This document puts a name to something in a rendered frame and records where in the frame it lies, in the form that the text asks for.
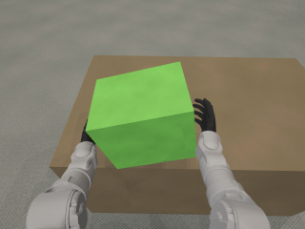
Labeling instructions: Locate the left robot forearm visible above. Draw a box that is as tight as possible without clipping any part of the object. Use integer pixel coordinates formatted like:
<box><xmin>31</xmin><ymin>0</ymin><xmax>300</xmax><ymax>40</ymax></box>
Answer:
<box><xmin>26</xmin><ymin>141</ymin><xmax>98</xmax><ymax>229</ymax></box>

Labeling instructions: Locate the robot right upper arm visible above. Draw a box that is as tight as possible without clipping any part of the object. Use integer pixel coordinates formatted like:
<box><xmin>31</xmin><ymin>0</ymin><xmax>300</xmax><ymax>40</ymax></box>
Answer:
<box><xmin>209</xmin><ymin>198</ymin><xmax>271</xmax><ymax>229</ymax></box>

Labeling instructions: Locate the robot left upper arm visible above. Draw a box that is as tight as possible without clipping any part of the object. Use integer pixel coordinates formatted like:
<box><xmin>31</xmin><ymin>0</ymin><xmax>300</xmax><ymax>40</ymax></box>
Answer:
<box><xmin>27</xmin><ymin>189</ymin><xmax>88</xmax><ymax>229</ymax></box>

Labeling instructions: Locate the left robot hand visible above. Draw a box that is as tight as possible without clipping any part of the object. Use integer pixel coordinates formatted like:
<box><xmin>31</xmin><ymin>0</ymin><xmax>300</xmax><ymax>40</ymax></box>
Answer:
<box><xmin>80</xmin><ymin>119</ymin><xmax>95</xmax><ymax>145</ymax></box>

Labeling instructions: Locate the carton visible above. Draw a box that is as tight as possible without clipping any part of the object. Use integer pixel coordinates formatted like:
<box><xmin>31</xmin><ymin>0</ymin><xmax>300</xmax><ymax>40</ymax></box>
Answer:
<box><xmin>85</xmin><ymin>61</ymin><xmax>196</xmax><ymax>169</ymax></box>

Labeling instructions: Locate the right robot forearm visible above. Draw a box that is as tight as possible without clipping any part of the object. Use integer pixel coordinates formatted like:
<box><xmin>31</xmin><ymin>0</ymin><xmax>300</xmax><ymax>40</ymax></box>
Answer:
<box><xmin>195</xmin><ymin>131</ymin><xmax>271</xmax><ymax>229</ymax></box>

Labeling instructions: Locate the pedestal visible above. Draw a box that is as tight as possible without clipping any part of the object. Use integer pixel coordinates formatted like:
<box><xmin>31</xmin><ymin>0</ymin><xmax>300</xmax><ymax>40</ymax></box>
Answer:
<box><xmin>49</xmin><ymin>55</ymin><xmax>305</xmax><ymax>217</ymax></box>

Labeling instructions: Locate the right robot hand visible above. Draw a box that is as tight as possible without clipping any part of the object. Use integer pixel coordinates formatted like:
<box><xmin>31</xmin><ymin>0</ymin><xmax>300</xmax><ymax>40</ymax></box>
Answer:
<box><xmin>193</xmin><ymin>98</ymin><xmax>216</xmax><ymax>133</ymax></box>

